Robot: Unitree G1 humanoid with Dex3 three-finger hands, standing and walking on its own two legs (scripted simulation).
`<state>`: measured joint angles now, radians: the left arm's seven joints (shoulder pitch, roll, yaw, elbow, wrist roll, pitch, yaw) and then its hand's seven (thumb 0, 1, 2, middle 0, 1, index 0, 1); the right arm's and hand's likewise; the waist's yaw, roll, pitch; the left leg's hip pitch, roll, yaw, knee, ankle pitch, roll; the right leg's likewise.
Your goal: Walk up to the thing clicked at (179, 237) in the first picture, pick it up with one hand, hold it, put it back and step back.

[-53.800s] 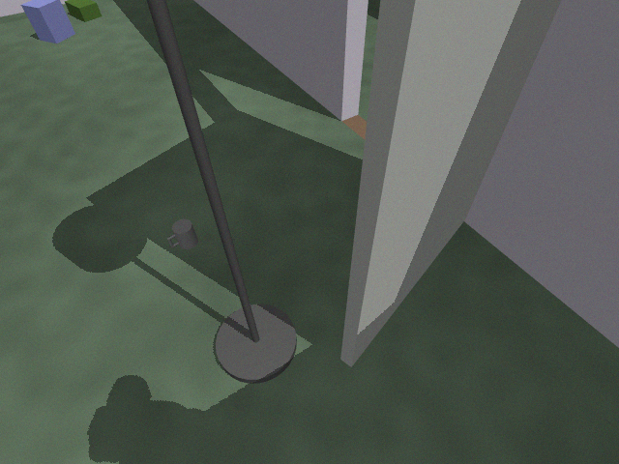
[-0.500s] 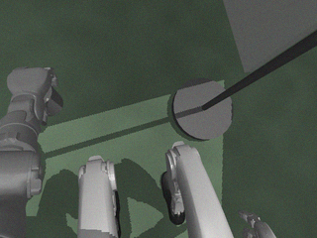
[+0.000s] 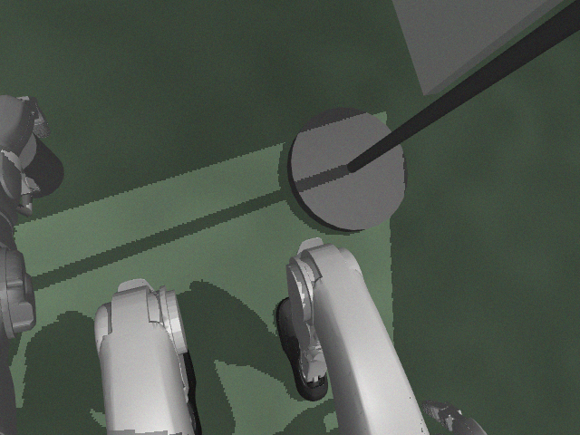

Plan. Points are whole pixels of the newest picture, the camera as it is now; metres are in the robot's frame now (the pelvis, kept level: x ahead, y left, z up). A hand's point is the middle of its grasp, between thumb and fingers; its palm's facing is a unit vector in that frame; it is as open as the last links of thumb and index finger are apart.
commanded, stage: crouch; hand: left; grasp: from above
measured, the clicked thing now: (19, 172) +0.49 +0.29 -0.21
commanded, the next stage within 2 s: lower in 0.32 s
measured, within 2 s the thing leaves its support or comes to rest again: neither
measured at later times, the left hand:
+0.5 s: hand (23, 154) +0.52 +0.28 -0.20, palm faces -0.46 -0.06 -0.88, open 9.7 cm
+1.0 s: hand (43, 163) +0.52 +0.27 -0.25, palm faces -0.47 -0.07 -0.88, open 9.7 cm
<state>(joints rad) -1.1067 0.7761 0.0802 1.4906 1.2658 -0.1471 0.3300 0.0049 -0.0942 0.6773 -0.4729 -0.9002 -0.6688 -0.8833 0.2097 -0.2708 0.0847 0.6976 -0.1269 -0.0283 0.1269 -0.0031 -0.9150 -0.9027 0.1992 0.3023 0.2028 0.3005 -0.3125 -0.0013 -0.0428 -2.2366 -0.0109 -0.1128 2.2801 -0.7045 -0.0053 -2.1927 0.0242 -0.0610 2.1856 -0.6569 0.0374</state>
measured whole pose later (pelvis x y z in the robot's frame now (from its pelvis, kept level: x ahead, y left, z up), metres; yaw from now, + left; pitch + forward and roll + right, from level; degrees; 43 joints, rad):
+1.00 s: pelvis +0.00 +0.00 -0.05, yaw -4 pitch +34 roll -11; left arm -1.17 0.92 0.07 1.57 1.28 -0.16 0.37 0.00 -0.09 0.66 -0.51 -0.84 -0.69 -0.85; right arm 0.17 -0.30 0.22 0.65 -0.15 -0.05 0.13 0.00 -0.91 -0.90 0.20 0.30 0.20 0.30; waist -0.37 -0.06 0.08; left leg -2.36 -0.01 -0.17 2.46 -0.71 0.00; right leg -2.29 0.04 -0.11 2.32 -0.64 0.05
